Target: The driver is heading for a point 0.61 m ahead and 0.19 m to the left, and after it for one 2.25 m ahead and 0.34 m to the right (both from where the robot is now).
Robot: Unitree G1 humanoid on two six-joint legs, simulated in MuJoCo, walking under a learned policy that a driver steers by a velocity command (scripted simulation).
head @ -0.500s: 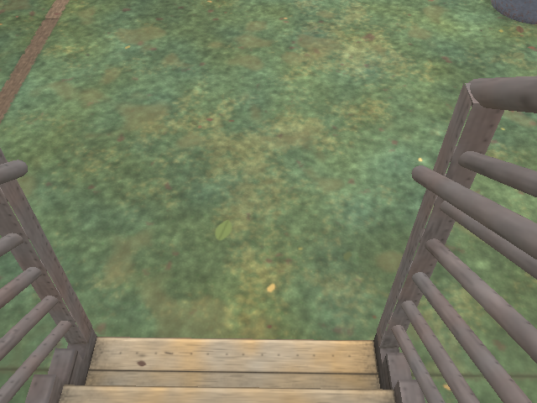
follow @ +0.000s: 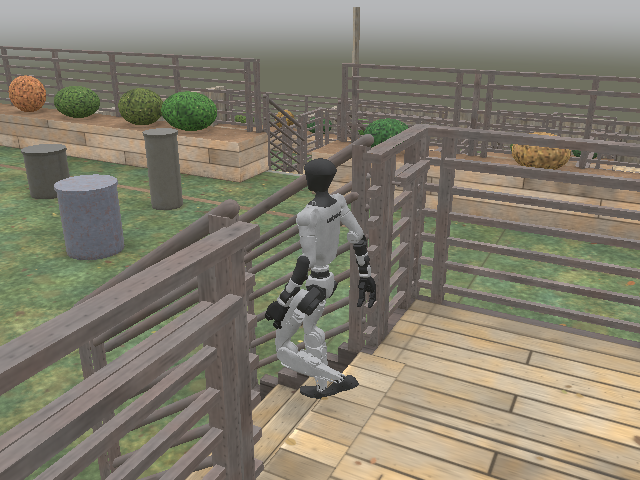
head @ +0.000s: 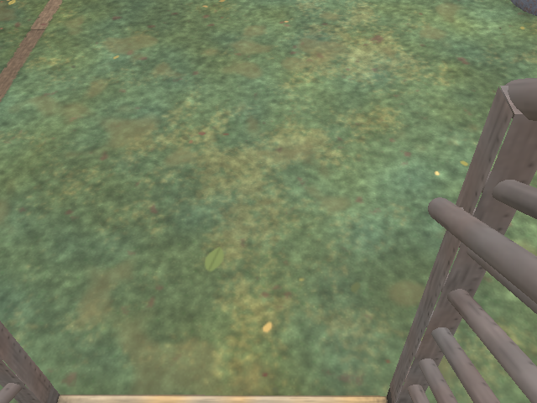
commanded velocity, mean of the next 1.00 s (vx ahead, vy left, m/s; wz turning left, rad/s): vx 0.48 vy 0.00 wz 0.40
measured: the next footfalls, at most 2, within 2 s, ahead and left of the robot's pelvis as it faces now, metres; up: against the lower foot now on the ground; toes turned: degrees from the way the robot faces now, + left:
left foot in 0.52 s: +0.35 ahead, +0.20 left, -0.19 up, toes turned +18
right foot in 0.98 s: +0.61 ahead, +0.07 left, -0.38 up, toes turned +28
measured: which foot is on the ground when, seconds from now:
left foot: up 0.00-0.50, down 0.52-1.00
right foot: down 0.00-0.50, up 0.52-0.96, down 0.98-1.00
